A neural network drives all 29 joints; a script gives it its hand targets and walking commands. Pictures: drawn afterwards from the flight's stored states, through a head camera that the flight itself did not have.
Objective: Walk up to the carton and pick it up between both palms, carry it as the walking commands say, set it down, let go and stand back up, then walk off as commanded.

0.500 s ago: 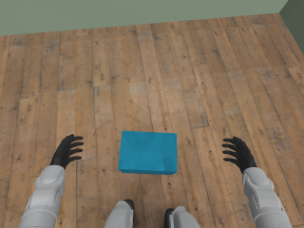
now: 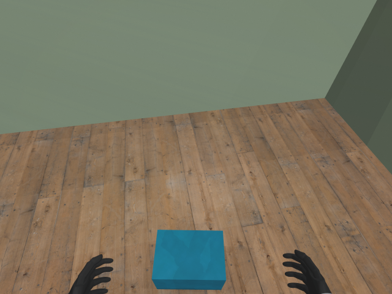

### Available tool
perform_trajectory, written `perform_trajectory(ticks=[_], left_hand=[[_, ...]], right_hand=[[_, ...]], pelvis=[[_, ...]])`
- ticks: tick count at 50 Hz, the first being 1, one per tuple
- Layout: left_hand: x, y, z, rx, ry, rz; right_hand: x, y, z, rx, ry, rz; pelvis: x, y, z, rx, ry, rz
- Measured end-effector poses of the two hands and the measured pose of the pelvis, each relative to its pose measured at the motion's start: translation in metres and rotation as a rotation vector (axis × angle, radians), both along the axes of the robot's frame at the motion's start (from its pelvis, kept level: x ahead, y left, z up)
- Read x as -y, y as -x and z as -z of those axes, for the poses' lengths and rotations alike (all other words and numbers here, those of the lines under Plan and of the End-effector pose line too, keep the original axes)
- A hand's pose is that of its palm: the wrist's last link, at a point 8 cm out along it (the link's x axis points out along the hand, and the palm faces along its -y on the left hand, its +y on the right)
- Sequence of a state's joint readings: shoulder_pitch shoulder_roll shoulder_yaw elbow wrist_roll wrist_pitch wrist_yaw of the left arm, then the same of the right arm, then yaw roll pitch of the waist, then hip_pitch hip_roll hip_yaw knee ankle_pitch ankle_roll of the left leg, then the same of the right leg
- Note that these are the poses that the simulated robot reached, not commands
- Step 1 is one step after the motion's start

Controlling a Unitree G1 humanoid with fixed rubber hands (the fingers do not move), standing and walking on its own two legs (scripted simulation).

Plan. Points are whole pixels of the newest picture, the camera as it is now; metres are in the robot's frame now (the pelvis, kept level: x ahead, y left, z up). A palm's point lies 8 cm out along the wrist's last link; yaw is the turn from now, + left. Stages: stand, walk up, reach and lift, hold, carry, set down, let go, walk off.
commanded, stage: let go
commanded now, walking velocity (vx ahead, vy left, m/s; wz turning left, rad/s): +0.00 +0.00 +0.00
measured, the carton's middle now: (189, 260) +0.39 +0.02 -0.68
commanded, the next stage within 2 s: stand in 0.22 s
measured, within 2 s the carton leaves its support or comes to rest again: neither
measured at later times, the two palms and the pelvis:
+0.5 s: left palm out of the picture +0.13 +0.29 -0.09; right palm out of the picture +0.15 -0.29 -0.08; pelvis +0.01 +0.00 +0.00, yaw +0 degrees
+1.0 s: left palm out of the picture +0.11 +0.31 -0.10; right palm out of the picture +0.12 -0.29 -0.09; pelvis +0.01 +0.01 +0.00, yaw +0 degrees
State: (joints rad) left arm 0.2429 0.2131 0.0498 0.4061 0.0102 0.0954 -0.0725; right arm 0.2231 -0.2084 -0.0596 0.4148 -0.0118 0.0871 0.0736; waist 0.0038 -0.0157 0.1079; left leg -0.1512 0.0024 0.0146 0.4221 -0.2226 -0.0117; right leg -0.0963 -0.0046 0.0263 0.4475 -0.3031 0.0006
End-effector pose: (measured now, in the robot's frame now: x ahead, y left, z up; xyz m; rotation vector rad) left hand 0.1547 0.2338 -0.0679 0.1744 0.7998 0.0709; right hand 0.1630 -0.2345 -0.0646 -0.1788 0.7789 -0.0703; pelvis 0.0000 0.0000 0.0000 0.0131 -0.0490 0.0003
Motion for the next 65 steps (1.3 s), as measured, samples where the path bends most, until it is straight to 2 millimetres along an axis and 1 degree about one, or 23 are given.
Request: perform_trajectory(ticks=[7,12,16,20,23,26,32,37,52,65], left_hand=[[0.003,-0.008,-0.003,-0.006,-0.004,0.017],[0.004,-0.005,0.0,-0.018,-0.015,0.016],[-0.018,0.004,0.009,-0.049,-0.1,-0.01],[-0.042,0.013,0.013,-0.086,-0.156,-0.037],[-0.053,0.018,0.016,-0.109,-0.18,-0.045],[-0.06,0.021,0.018,-0.127,-0.194,-0.045],[-0.064,0.023,0.023,-0.152,-0.199,-0.042],[-0.067,0.028,0.027,-0.178,-0.199,-0.042],[-0.08,0.052,0.032,-0.261,-0.214,-0.055],[-0.085,0.067,0.034,-0.298,-0.219,-0.062]], right_hand=[[0.0,-0.002,-0.003,-0.004,0.001,-0.005],[0.0,0.0,0.0,-0.021,0.015,-0.007],[0.02,0.007,0.012,-0.073,0.099,0.016],[0.039,0.014,0.015,-0.112,0.155,0.038],[0.048,0.016,0.015,-0.131,0.184,0.047],[0.052,0.016,0.015,-0.143,0.202,0.051],[0.052,0.017,0.016,-0.161,0.216,0.054],[0.05,0.021,0.019,-0.182,0.216,0.057],[0.053,0.048,0.027,-0.262,0.22,0.08],[0.057,0.067,0.03,-0.303,0.221,0.09]], pelvis=[[0.002,-0.002,-0.001,0.049,-0.001,0.0],[0.003,-0.003,0.0,0.046,0.002,-0.001],[0.002,-0.004,0.001,-0.002,0.011,0.0],[0.001,-0.007,0.002,-0.026,0.016,0.002],[0.0,-0.009,0.002,-0.034,0.016,0.003],[-0.002,-0.011,0.002,-0.037,0.016,0.003],[-0.006,-0.013,0.001,-0.036,0.016,0.003],[-0.008,-0.014,0.0,-0.033,0.015,0.003],[-0.013,-0.007,-0.002,-0.019,0.014,0.004],[-0.014,0.0,-0.004,-0.011,0.014,0.003]])
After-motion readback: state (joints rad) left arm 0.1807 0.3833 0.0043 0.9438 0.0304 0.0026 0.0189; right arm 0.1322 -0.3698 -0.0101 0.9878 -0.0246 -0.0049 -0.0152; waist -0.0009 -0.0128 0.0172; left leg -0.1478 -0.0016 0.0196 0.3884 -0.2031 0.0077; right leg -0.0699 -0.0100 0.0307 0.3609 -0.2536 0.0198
